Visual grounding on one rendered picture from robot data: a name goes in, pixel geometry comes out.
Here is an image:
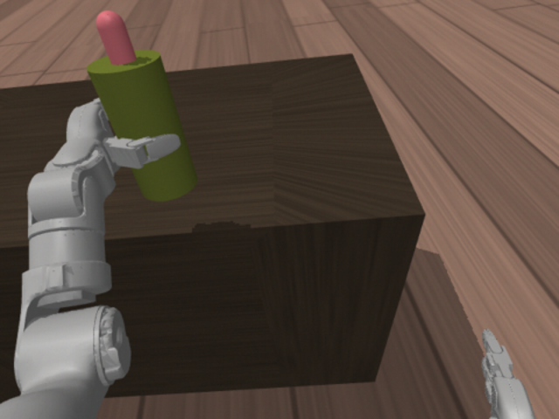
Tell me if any right robot hand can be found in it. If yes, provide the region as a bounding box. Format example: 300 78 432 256
481 329 535 419

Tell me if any left robot hand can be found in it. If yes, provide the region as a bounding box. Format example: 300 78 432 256
66 98 181 172

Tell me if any left robot arm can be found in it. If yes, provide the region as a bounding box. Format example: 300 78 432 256
0 137 131 419

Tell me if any bottle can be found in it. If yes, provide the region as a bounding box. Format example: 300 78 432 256
86 10 197 202

